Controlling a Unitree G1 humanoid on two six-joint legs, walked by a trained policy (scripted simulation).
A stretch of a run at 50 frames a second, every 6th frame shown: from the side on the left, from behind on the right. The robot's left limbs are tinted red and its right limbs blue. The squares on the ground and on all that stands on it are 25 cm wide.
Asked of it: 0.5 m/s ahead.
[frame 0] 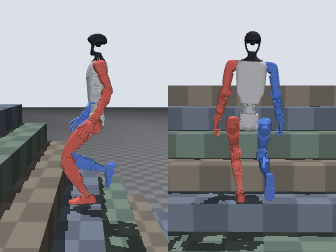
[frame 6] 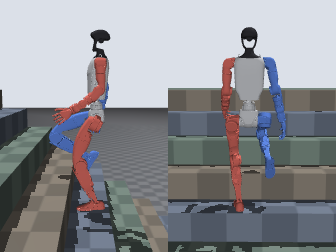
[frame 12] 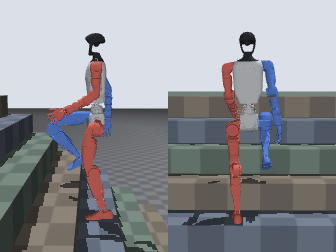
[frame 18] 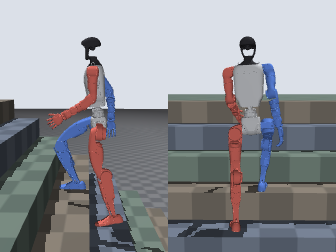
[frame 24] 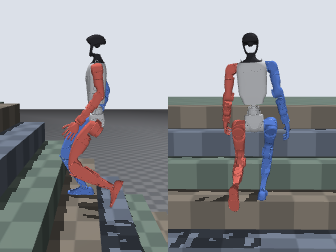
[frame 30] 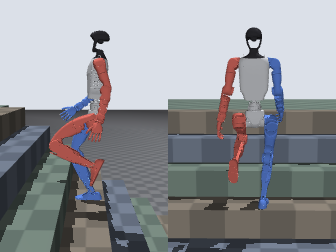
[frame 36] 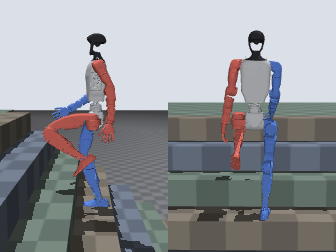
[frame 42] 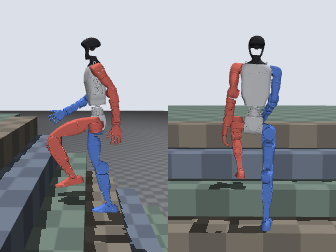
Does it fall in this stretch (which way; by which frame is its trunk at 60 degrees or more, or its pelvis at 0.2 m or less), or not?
no
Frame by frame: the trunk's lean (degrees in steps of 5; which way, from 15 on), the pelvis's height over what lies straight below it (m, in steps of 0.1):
0: 5, 0.7
6: 5, 0.7
12: 0, 0.8
18: 5, 0.8
24: 5, 0.7
30: 5, 0.7
36: 0, 0.8
42: 5, 0.8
